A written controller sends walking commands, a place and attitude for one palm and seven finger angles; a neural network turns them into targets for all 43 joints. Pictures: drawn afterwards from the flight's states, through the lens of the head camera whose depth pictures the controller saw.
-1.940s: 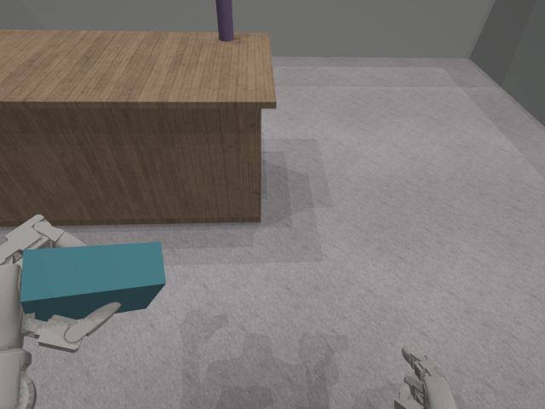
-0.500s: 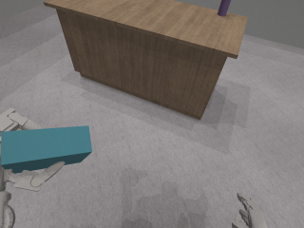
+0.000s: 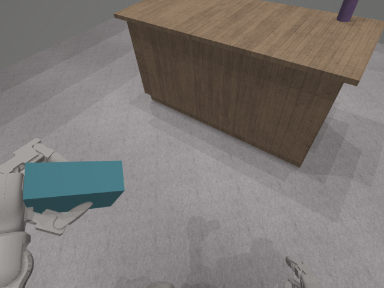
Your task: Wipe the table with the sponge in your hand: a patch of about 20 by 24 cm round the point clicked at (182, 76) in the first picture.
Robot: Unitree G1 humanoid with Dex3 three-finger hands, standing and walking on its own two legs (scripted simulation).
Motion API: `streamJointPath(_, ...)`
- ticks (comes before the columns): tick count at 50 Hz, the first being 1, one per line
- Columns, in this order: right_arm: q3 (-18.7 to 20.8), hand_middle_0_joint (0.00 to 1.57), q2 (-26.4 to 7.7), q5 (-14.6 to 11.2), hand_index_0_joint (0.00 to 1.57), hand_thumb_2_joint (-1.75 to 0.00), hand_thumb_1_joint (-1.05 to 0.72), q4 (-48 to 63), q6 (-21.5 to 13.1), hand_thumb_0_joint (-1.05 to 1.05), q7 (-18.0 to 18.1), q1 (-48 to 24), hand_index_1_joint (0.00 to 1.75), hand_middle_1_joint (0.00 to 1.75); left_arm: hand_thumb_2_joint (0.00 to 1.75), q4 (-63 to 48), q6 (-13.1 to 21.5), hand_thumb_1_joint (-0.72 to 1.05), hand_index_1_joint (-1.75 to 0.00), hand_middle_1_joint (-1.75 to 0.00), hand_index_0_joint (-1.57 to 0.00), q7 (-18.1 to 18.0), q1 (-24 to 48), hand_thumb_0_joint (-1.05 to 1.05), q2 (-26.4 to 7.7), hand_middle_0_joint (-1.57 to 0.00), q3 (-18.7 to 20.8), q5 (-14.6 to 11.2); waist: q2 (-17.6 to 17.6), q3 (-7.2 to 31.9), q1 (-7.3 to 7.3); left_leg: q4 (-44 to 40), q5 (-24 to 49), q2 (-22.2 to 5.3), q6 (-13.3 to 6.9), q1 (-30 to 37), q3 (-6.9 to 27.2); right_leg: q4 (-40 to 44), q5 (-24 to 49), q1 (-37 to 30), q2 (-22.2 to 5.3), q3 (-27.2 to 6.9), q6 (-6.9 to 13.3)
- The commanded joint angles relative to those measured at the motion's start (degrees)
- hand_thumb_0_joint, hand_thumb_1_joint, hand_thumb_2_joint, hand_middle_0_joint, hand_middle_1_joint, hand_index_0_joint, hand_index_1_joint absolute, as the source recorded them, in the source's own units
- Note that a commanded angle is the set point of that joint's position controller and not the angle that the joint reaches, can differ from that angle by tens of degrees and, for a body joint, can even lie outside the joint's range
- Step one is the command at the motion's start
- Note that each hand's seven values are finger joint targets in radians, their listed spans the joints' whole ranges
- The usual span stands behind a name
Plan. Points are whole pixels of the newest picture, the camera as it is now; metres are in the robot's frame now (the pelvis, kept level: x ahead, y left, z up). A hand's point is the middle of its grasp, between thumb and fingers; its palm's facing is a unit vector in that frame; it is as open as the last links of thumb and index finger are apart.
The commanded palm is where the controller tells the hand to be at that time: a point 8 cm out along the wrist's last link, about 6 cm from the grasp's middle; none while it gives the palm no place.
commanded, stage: walk to a spot facing it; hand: left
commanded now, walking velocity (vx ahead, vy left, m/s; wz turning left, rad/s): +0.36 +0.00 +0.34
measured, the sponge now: (89, 187) +0.24 +0.18 +0.15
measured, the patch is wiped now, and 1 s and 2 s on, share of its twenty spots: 0.00 0.00 0.00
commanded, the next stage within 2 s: none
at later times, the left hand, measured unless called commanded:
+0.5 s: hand (61, 127) +0.36 +0.27 +0.18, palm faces +0.51 -0.76 -0.40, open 9.4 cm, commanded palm +0.27 +0.31 +0.19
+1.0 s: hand (93, 99) +0.45 +0.24 +0.17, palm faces +0.61 -0.67 -0.42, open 9.4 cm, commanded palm +0.37 +0.28 +0.19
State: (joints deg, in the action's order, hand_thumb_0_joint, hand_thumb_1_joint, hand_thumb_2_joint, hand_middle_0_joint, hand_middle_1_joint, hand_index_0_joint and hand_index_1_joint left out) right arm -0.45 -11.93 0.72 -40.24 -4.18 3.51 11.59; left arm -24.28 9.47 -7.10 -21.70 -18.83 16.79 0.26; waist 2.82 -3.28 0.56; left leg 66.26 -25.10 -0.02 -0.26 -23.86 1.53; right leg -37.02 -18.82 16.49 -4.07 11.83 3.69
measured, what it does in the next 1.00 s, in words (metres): walks ahead, turning left: left foot, then right foot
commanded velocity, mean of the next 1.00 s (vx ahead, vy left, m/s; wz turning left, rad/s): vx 0.35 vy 0.00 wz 0.38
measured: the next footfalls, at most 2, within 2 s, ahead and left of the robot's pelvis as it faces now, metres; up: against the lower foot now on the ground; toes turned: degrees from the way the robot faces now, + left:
left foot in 0.42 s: +0.24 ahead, +0.12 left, +0.00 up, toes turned +16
right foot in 0.84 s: +0.36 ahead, -0.13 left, +0.00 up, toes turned +4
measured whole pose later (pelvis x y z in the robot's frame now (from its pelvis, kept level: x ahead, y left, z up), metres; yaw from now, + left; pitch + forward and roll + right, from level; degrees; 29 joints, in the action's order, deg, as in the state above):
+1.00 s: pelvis +0.31 -0.04 +0.01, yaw +19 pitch -1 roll +2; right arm 1.8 -15.0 0.0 -38.0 -3.1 4.3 10.0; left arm -27.2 10.4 -7.5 -24.6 -17.3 17.0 0.3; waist 1.1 -4.0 -0.1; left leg 71.9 -23.9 -2.4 1.2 -30.5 -2.5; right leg -33.9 -20.4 11.8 -7.0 13.3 0.5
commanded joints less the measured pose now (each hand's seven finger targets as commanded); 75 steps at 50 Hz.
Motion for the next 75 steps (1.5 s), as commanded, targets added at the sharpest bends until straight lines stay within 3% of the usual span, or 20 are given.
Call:
streamJointPath(1, 2.3, 0.2, -4.5, -0.1, 0.2, -0.9, -0.9, 11.5, -1.2, 0.0, 0.2, -7.1, 0.3, 0.3, 1.3, -14.2, 6.2, 0.1, -1.6, -1.6, -1.2, -1.6, -4.3, 0.0, -15.4, -1.2, 13.8, -1.2, -6.1, 4.6, 0.22, 10.9, 5.8, -4.6, 1.9, -16.9, 0.1, 22.1, 4.6, -10.9, -17.7, -20.7, 3.6)
streamJointPath(14, 4.0, 0.2, -5.0, -0.7, 0.2, -0.9, -0.9, 16.4, -0.7, 0.0, 0.0, -3.3, 0.3, 0.3, 1.3, -17.2, 5.5, 0.1, -1.6, -1.6, -1.2, -4.0, -2.2, 0.0, -11.5, -1.2, 10.1, -1.8, -13.4, 5.0, 1.56, -24.6, 9.4, -4.1, 0.4, -9.2, -13.3, 17.2, 32.3, -18.2, -16.5, -5.8, 3.1)
streamJointPath(19, 3.9, 0.2, -4.8, -0.4, 0.2, -0.9, -0.9, 16.7, -1.1, 0.0, 1.3, -1.5, 0.3, 0.3, 1.3, -21.9, 5.6, 0.1, -1.6, -1.6, -1.2, -5.1, 4.0, 0.0, -12.6, -1.2, 9.1, -1.5, -6.2, 12.7, -2.13, -37.7, 15.2, 2.3, -1.6, 16.1, -17.7, -8.3, 39.8, -10.2, -12.9, 1.0, -0.7)
streamJointPath(20, 3.9, 0.2, -5.4, -0.2, 0.2, -0.9, -0.9, 16.9, -1.2, 0.0, 1.4, -1.8, 0.3, 0.3, 1.3, -22.8, 6.6, 0.1, -1.6, -1.6, -1.2, -5.2, 4.8, 0.0, -13.7, -1.2, 10.2, -1.1, 1.6, 15.8, -2.77, -38.5, 16.9, -2.5, -4.4, 27.5, -9.1, -19.9, 29.3, -0.6, -10.0, 1.4, -3.0)
streamJointPath(21, 3.8, 0.2, -6.5, 0.2, 0.2, -0.9, -0.9, 16.7, -1.6, 0.0, 1.1, -2.5, 0.3, 0.3, 1.3, -23.7, 7.3, 0.1, -1.6, -1.6, -1.2, -5.1, 4.2, 0.0, -13.1, -1.2, 10.7, -1.5, 15.8, 17.3, -1.91, -42.4, 28.9, -18.3, -12.5, 34.4, 16.7, -35.3, -6.1, 12.4, -1.3, -1.0, -5.3)
streamJointPath(22, 2.4, 0.2, -5.3, -0.1, 0.2, -0.9, -0.9, 17.2, -2.1, 0.0, 0.1, -2.2, 0.3, 0.3, 1.3, -23.4, 7.6, 0.1, -1.6, -1.6, -1.2, -5.2, 4.9, 0.0, -15.7, -1.2, 11.5, -1.0, 14.7, 15.5, -1.32, -45.3, 37.7, -25.6, -18.1, 33.7, 32.1, -43.4, -18.1, 19.5, 1.8, -8.6, -4.6)
streamJointPath(23, 2.7, 0.2, -6.0, -0.5, 0.2, -0.9, -0.9, 16.1, -2.3, 0.0, -0.5, -2.6, 0.3, 0.3, 1.3, -19.4, 7.4, 0.1, -1.6, -1.6, -1.2, -4.2, 6.4, 0.0, -17.5, -1.2, 11.8, -0.6, 6.5, 11.5, -1.85, -46.9, 31.8, -25.9, -18.1, 27.9, 33.3, -44.8, -16.6, 21.4, 0.3, -12.4, -4.3)
streamJointPath(30, 3.4, 0.2, -4.4, -1.5, 0.2, -0.9, -0.9, 13.7, -3.4, 0.0, -1.7, -3.5, 0.3, 0.3, 1.3, -24.2, 7.8, 0.1, -1.6, -1.6, -1.2, -2.2, -9.0, 0.0, -11.5, -1.2, 14.0, -2.8, 9.7, 10.7, 0.2, -49.9, 15.9, -15.2, -10.7, 10.7, 5.5, -24.6, -1.5, 14.0, -3.4, -6.8, -6.7)
streamJointPath(39, 3.1, 0.2, -5.5, -1.1, 0.2, -0.9, -0.9, 11.8, -4.5, 0.0, 1.4, -3.0, 0.3, 0.3, 1.3, -10.9, 5.9, 0.1, -1.6, -1.6, -1.2, -1.5, 4.1, 0.0, -7.8, -1.2, 6.7, -1.0, 6.6, 6.3, 0.4, -42.0, 5.7, -11.9, -7.5, 7.2, 0.6, 5.4, -1.0, -3.2, 1.8, 0.9, -7.9)
streamJointPath(41, 2.3, 0.2, -3.4, -1.6, 0.2, -0.9, -0.9, 11.9, -3.7, 0.0, 1.4, -2.8, 0.3, 0.3, 1.3, -11.5, 4.9, 0.1, -1.6, -1.6, -1.2, -1.8, 6.8, 0.0, -9.7, -1.2, 6.6, -0.2, -6.7, 9.8, 0.55, -20.4, 4.3, -6.4, -4.8, -0.7, -4.0, 16.8, -1.8, -15.3, -7.5, -11.7, -3.8)
streamJointPath(42, 2.1, 0.2, -2.8, -1.5, 0.2, -0.9, -0.9, 13.0, -3.6, 0.0, 1.5, -5.2, 0.3, 0.3, 1.3, -12.6, 4.0, 0.1, -1.6, -1.6, -1.2, -2.4, 7.6, 0.0, -13.6, -1.2, 8.7, -0.1, -23.8, 9.3, 1.83, -1.5, -8.2, 1.0, -1.5, -16.5, -7.4, 20.7, 6.0, -22.8, -21.8, -34.2, 2.7)
streamJointPath(43, 2.2, 0.2, -5.0, -1.0, 0.2, -0.9, -0.9, 13.1, -3.9, 0.0, 1.4, -7.5, 0.3, 0.3, 1.3, -14.6, 3.6, 0.1, -1.6, -1.6, -1.2, -2.7, 9.4, 0.0, -14.8, -1.2, 9.5, -0.6, -17.5, 8.2, 2.14, 7.9, -8.3, -0.2, -0.7, -20.5, -0.2, 21.8, 10.2, -21.5, -27.5, -38.3, 5.2)
streamJointPath(50, 2.9, 0.2, -4.5, -0.4, 0.2, -0.9, -0.9, 13.6, -0.7, 0.0, 0.3, -6.9, 0.3, 0.3, 1.3, -20.9, 6.6, 0.1, -1.6, -1.6, -1.2, -3.0, -1.4, 0.0, -15.1, -1.2, 14.1, -1.1, -8.9, 5.3, 0.06, -2.4, 3.3, -6.6, 2.3, -15.0, -4.3, 17.4, 28.3, -16.3, -18.6, -8.0, 2.9)
streamJointPath(56, 3.9, 0.2, -3.4, -0.8, 0.2, -0.9, -0.9, 17.2, 0.3, 0.0, 0.0, -3.6, 0.3, 0.3, 1.3, -17.8, 5.7, 0.1, -1.6, -1.6, -1.2, -4.6, -8.7, 0.0, -12.3, -1.2, 15.1, -2.6, -14.0, 7.6, 1.74, -26.1, 6.2, -3.3, 1.5, -5.8, -15.7, 11.5, 40.8, -17.6, -16.8, -1.5, 2.1)
streamJointPath(59, 4.9, 0.2, -4.1, -0.9, 0.2, -0.9, -0.9, 17.6, 0.3, 0.0, 0.5, -0.9, 0.3, 0.3, 1.3, -20.5, 5.2, 0.1, -1.6, -1.6, -1.2, -5.0, -5.5, 0.0, -11.5, -1.2, 12.5, -2.9, -10.3, 14.5, -2.3, -37.9, 14.9, 2.6, 0.5, 12.3, -19.6, -8.4, 42.8, -12.2, -14.3, 4.2, -2.1)
streamJointPath(60, 5.2, 0.2, -5.0, -0.8, 0.2, -0.9, -0.9, 17.6, 0.0, 0.0, 0.9, -0.9, 0.3, 0.3, 1.3, -20.9, 6.0, 0.1, -1.6, -1.6, -1.2, -5.1, -4.2, 0.0, -12.2, -1.2, 12.8, -2.6, -3.3, 17.2, -3.53, -39.3, 18.8, -0.2, -1.9, 24.3, -14.0, -21.2, 34.1, -3.0, -11.9, 4.4, -4.5)
streamJointPath(62, 4.4, 0.2, -6.2, -1.0, 0.2, -0.9, -0.9, 18.3, -1.3, 0.0, 0.0, -2.2, 0.3, 0.3, 1.3, -25.0, 7.5, 0.1, -1.6, -1.6, -1.2, -5.0, -1.9, 0.0, -13.4, -1.2, 12.8, -2.4, 16.9, 19.3, -1.64, -41.6, 53.8, -26.4, -18.4, 36.4, 31.0, -45.9, -22.1, 21.3, 0.8, -5.8, -7.6)
streamJointPath(63, 4.3, 0.2, -6.5, -1.1, 0.2, -0.9, -0.9, 17.4, -2.1, 0.0, -0.8, -2.6, 0.3, 0.3, 1.3, -23.2, 7.5, 0.1, -1.6, -1.6, -1.2, -4.1, 2.8, 0.0, -16.4, -1.2, 13.2, -1.2, 6.9, 13.9, -2.81, -43.1, 50.6, -27.3, -19.2, 32.9, 35.5, -48.6, -20.7, 25.9, -0.7, -11.2, -6.7)
streamJointPath(68, 4.7, 0.2, -6.0, -2.0, 0.2, -0.9, -0.9, 15.0, -2.4, 0.0, -1.1, -4.7, 0.3, 0.3, 1.3, -31.1, 6.9, 0.1, -1.6, -1.6, -1.2, -2.6, -2.4, 0.0, -17.3, -1.2, 16.7, -2.5, 11.0, 11.7, -0.07, -47.2, 20.1, -17.1, -12.6, 14.0, 12.9, -35.0, -5.7, 19.5, -4.5, -10.7, -8.0)
streamJointPath(75, 3.6, 0.2, -5.6, -1.9, 0.2, -0.9, -0.9, 13.3, -4.3, 0.0, -0.6, -2.9, 0.3, 0.3, 1.3, -19.1, 5.6, 0.1, -1.6, -1.6, -1.2, -1.9, -7.0, 0.0, -8.8, -1.2, 12.0, -3.5, 11.2, 8.4, -0.86, -52.7, 1.4, -13.9, -9.2, 3.7, 7.5, -11.7, -1.8, 5.0, -0.5, -4.3, -8.8)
